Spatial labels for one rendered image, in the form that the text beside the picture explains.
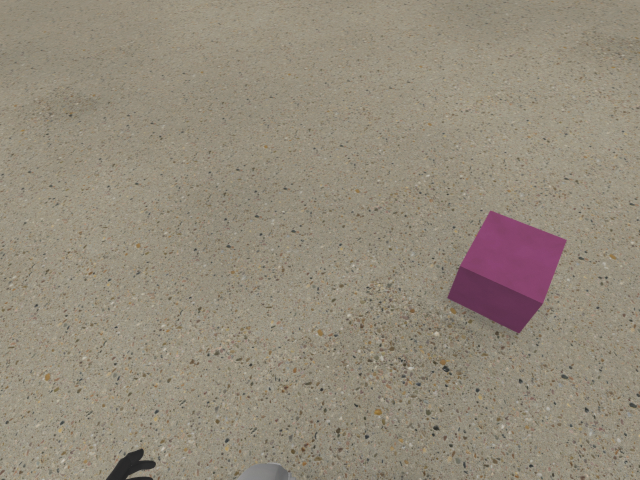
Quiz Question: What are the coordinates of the carton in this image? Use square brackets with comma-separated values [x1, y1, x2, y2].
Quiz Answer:
[447, 210, 567, 333]

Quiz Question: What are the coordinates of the robot left hand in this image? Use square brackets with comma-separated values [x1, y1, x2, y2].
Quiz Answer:
[106, 449, 156, 480]

